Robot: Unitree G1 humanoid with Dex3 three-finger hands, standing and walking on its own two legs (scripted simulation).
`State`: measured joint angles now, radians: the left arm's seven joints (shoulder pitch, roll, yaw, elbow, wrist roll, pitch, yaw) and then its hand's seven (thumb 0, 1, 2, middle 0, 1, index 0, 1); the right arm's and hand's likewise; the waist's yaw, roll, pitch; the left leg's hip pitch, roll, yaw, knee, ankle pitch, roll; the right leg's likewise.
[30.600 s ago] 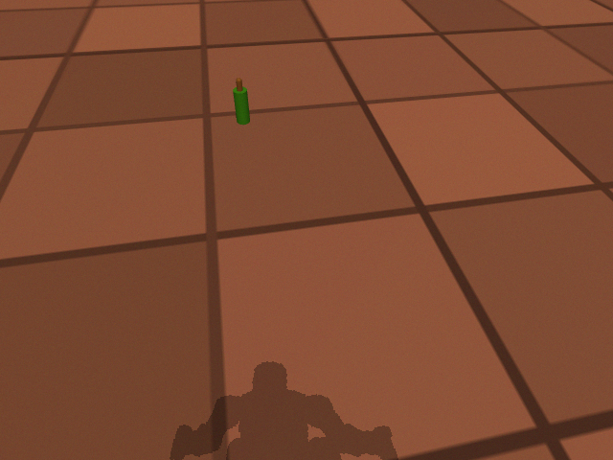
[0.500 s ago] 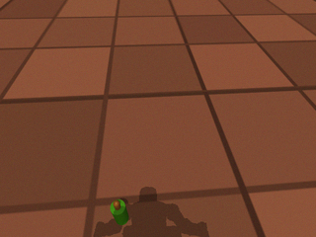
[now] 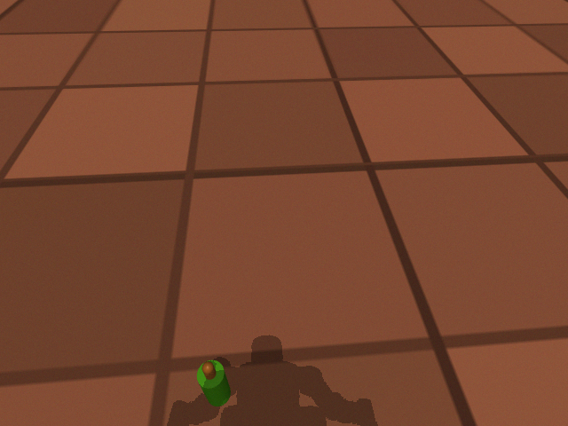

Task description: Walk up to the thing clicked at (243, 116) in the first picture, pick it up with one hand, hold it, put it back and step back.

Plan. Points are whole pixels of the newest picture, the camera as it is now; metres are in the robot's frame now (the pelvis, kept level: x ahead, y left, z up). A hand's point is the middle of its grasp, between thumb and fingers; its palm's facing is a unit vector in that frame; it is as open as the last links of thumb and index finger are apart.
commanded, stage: stand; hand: left
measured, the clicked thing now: (213, 380) +0.39 +0.20 -0.65
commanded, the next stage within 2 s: step back in 0.26 s
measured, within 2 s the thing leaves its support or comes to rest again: neither
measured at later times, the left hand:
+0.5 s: hand out of the picture +0.08 +0.29 -0.17, palm faces -0.01 -0.93 -0.37, open 7.4 cm
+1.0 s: hand out of the picture -0.03 +0.29 -0.18, palm faces -0.09 -0.92 -0.39, open 7.4 cm
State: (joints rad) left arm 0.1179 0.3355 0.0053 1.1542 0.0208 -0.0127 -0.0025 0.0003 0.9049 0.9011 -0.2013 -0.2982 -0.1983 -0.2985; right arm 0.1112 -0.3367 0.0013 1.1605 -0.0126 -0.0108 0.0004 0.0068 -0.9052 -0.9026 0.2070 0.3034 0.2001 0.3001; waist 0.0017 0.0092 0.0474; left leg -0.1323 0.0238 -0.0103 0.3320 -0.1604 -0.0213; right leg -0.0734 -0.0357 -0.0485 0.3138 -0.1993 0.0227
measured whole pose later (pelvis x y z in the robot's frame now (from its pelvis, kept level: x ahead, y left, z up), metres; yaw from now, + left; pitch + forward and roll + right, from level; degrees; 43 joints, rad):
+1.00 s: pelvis -0.13 +0.03 -0.03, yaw -3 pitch -2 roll -2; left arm 0.16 0.36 0.07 0.89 0.03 0.03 -0.01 0.00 0.91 0.90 -0.20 -0.30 -0.20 -0.30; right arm 0.12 -0.38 -0.04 0.85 0.00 0.04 -0.01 0.01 -0.90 -0.90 0.21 0.30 0.20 0.30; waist -0.02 0.05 0.18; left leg -0.46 0.02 -0.01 0.76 -0.33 0.02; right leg -0.24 0.05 0.02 0.67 -0.40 -0.02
